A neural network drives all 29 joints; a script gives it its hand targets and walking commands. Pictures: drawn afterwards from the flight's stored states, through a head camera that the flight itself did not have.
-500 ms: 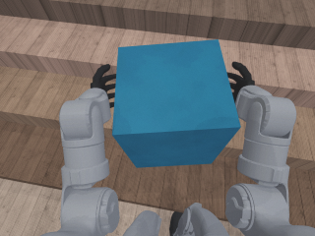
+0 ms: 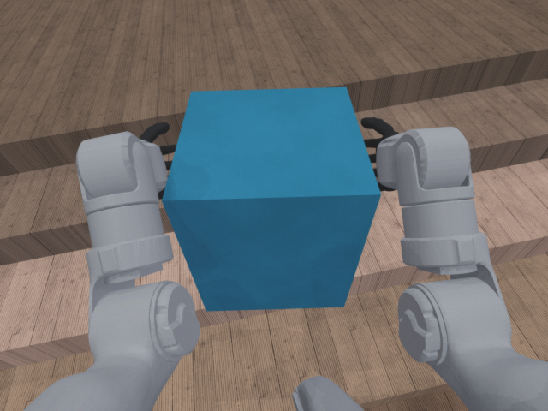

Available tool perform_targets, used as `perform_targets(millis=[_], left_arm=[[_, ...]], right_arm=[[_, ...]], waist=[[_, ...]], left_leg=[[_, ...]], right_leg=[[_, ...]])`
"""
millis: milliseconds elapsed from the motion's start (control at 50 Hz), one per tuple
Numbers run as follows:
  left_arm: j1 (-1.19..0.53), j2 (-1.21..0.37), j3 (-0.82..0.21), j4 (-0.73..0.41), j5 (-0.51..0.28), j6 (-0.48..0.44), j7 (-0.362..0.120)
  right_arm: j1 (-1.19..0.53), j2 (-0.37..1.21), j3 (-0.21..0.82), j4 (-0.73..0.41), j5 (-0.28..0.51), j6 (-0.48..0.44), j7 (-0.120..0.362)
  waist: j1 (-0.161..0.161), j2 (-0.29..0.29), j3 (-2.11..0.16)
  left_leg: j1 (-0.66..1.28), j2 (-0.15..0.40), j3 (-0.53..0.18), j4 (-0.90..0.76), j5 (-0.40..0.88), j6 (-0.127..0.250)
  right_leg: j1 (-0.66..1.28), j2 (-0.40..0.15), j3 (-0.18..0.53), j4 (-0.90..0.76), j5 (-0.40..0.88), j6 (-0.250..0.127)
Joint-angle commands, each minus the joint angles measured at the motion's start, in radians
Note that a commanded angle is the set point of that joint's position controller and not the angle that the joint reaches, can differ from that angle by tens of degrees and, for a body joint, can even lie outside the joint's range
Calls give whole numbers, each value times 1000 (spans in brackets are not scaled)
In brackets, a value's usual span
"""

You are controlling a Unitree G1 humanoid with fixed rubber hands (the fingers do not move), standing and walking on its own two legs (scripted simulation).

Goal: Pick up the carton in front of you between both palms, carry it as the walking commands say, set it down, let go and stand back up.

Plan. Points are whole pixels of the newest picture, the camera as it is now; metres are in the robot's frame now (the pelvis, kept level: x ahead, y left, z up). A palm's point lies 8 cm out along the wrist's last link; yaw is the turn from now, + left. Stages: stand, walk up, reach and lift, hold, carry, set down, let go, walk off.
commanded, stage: carry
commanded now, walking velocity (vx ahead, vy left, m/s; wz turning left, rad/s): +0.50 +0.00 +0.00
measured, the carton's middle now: (272, 205) +0.38 -0.06 +0.10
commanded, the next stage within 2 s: none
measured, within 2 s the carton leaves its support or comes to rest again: neither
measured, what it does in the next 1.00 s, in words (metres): climbs: right foot 0.13 m higher, then left foot 0.13 m higher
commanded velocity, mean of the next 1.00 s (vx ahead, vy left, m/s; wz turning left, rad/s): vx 0.50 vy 0.00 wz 0.00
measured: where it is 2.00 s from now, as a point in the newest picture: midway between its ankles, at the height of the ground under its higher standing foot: (226, 94)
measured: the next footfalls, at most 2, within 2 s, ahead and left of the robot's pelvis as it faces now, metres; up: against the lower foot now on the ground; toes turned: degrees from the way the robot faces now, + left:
right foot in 0.30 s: +0.41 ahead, -0.20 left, +0.13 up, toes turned -6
left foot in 0.82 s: +0.73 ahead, +0.06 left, +0.27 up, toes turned +7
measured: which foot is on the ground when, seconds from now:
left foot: down 0.00-0.34, up 0.36-0.80, down 0.82-1.00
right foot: up 0.00-0.28, down 0.30-0.84, up 0.86-1.00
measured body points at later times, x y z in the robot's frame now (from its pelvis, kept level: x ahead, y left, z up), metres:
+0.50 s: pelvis +0.30 -0.11 +0.13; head +0.36 -0.10 +0.58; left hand +0.68 +0.09 +0.27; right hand +0.73 -0.21 +0.27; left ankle +0.21 +0.00 -0.39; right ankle +0.37 -0.20 -0.57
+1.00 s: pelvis +0.60 -0.02 +0.26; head +0.63 -0.03 +0.71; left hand +1.02 +0.09 +0.40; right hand +0.97 -0.21 +0.39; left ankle +0.69 +0.06 -0.43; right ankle +0.52 -0.13 -0.27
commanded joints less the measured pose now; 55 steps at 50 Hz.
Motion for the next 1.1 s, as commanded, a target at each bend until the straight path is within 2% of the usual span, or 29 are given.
perform_targets(millis=[0, 40, 120, 160, 200, 240, 260, 280, 300, 320, 340, 360, 400, 440, 480, 540, 600, 680, 720, 760, 780, 800, 820, 840, 860, 920, 960, 1040, 1080], left_arm=[[-650, -855, -399, 11, -270, -33, -154], [-569, -873, -425, 81, -267, -29, -153], [-552, -963, -470, 149, -303, -23, -167], [-587, -1004, -495, 136, -330, -33, -167], [-645, -1048, -541, 85, -369, -40, -157], [-696, -1092, -611, 21, -436, -42, -146], [-685, -1115, -632, 4, -464, -44, -142], [-668, -1128, -648, -15, -491, -48, -141], [-692, -1152, -676, -53, -521, -55, -145], [-714, -1169, -699, -86, -554, -65, -153], [-726, -1183, -731, -115, -604, -81, -163], [-770, -1217, -750, -162, -644, -91, -174], [-910, -1231, -781, -325, -688, -111, -186], [-933, -1232, -795, -382, -704, -109, -185], [-856, -1191, -794, -381, -680, -97, -177], [-729, -1122, -771, -301, -613, -65, -172], [-666, -1061, -735, -177, -555, -37, -182], [-719, -1053, -675, -97, -548, -27, -212], [-715, -1050, -634, -56, -537, -22, -218], [-658, -1049, -586, 16, -512, -15, -219], [-634, -1047, -569, 37, -488, -15, -219], [-618, -1038, -543, 49, -463, -21, -217], [-626, -1029, -511, 46, -430, -32, -212], [-564, -1027, -490, 65, -391, -42, -205], [-536, -998, -454, 87, -350, -52, -197], [-653, -1046, -497, -26, -352, -69, -176], [-681, -1038, -546, -97, -374, -74, -159], [-564, -1046, -624, -106, -405, -63, -152], [-572, -1058, -661, -103, -431, -54, -156]], right_arm=[[-1050, 1260, 482, -227, 569, -54, 315], [-962, 1242, 448, -157, 534, -47, 311], [-809, 1184, 358, -50, 428, -42, 318], [-809, 1178, 341, -59, 406, -48, 331], [-823, 1159, 335, -74, 393, -48, 337], [-773, 1132, 322, -86, 370, -39, 329], [-743, 1104, 317, -92, 357, -34, 320], [-717, 1086, 314, -95, 332, -30, 311], [-683, 1059, 308, -91, 304, -30, 302], [-677, 1030, 299, -103, 268, -34, 291], [-594, 1015, 291, -85, 225, -39, 284], [-593, 976, 271, -80, 196, -43, 270], [-655, 990, 284, -149, 192, -50, 256], [-702, 974, 316, -210, 201, -45, 240], [-670, 944, 344, -238, 204, -42, 228], [-574, 919, 382, -167, 196, -27, 228], [-572, 944, 395, -79, 217, -6, 246], [-653, 962, 382, -25, 248, 1, 252], [-672, 996, 384, 11, 271, 2, 247], [-666, 1057, 379, 39, 303, -2, 247], [-653, 1084, 376, 46, 323, -8, 251], [-672, 1109, 380, 27, 345, -18, 259], [-708, 1144, 389, 4, 369, -31, 273], [-735, 1179, 391, -1, 418, -45, 291], [-760, 1224, 413, -20, 443, -63, 307], [-950, 1279, 467, -219, 523, -105, 325], [-941, 1263, 473, -273, 523, -110, 321], [-768, 1210, 469, -233, 452, -80, 302], [-710, 1155, 460, -206, 415, -65, 296]], waist=[[143, -80, -467], [102, -3, -465], [41, 42, -405], [86, 42, -336], [145, 124, -278], [198, 267, -370], [260, 343, -466], [329, 344, -557], [392, 247, -638], [409, 99, -722], [329, -291, -786], [309, -246, -903], [293, -114, -746], [270, -117, -623], [298, -77, -580], [305, -4, -554], [360, -123, -481], [270, -64, -288], [220, -177, -295], [122, -313, -440], [63, -326, -529], [-1, -267, -583], [-2, -88, -654], [88, 178, -664], [103, 236, -805], [142, 66, -621], [150, 60, -559], [140, -1, -549], [93, 74, -522]], left_leg=[[416, 300, -571, -348, -43, 154], [524, 347, -534, -362, 263, 202], [858, 422, -560, -380, 187, 195], [712, 335, -428, -467, 49, 108], [375, 248, -214, -675, 112, 88], [227, 208, -28, -615, 787, 77], [341, 226, 11, -468, 1255, 70], [424, 234, 18, -250, 1501, 40], [460, 193, 28, 43, 1468, -11], [249, 143, -94, 333, 952, -65], [-120, -64, -164, 803, 37, -144], [-94, -56, -376, 1092, 27, -94], [-283, 12, -337, 1148, 51, -47], [-388, 68, -321, 1089, 40, -14], [-493, 91, -298, 1051, -23, 10], [-578, 114, -208, 864, -114, 1], [-1025, 126, -229, 1338, -319, 25], [-873, 173, -71, 979, -192, -15], [-326, 153, 5, 587, -75, -5], [-20, 52, 91, 484, 105, 27], [93, -7, 125, 401, 81, 27], [225, -42, 117, 162, 126, 2], [445, -28, -47, -82, 219, -12], [618, 305, -631, -220, 573, 118], [620, 376, -935, -280, 663, 257], [469, 316, -734, -225, 74, 164], [436, 316, -644, -281, -140, 135], [557, 345, -534, -316, 86, 156], [699, 401, -543, -357, 242, 199]], right_leg=[[-195, -83, -22, -98, -131, -27], [-341, -83, -94, 35, -138, -30], [-877, -152, -26, 303, -357, -41], [-793, -180, -100, 96, -303, -17], [-369, -189, -194, -327, -214, -6], [82, -98, -309, -574, -10, -28], [150, -45, -358, -607, 7, -43], [266, 15, -394, -702, -14, -38], [443, 56, -373, -970, 70, -24], [719, -31, -117, -1148, 188, -57], [911, -383, 587, -1341, 647, -224], [905, -404, 668, -1302, 756, -290], [820, -347, 493, -1249, 324, -217], [768, -314, 389, -1300, 20, -155], [825, -337, 337, -1322, 11, -143], [898, -373, 261, -1353, 231, -160], [1098, -465, 318, -1418, 286, -220], [753, -309, 44, -1633, 17, -99], [409, -218, -205, -1772, 329, -84], [467, -229, -274, -1577, 1168, -77], [547, -238, -287, -1376, 1394, -54], [593, -220, -306, -1107, 1392, -18], [486, -145, -214, -785, 1017, 43], [156, -21, -121, -420, 27, 113], [89, 59, 67, -50, -17, 97], [-115, -52, 61, 36, 34, 10], [-191, -93, 23, 2, 5, -13], [-316, -116, -61, -155, -88, -16], [-563, -114, -87, 120, -179, -22]])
